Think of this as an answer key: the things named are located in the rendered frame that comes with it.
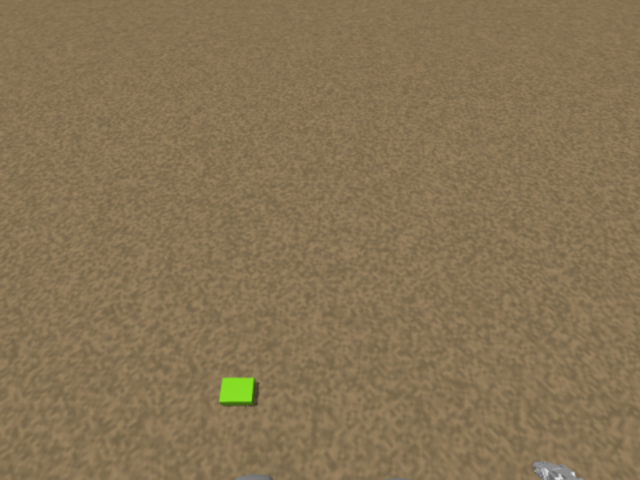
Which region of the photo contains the right robot hand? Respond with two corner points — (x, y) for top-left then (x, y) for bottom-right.
(533, 461), (584, 480)

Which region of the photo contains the small box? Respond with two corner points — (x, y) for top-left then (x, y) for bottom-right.
(219, 378), (255, 405)

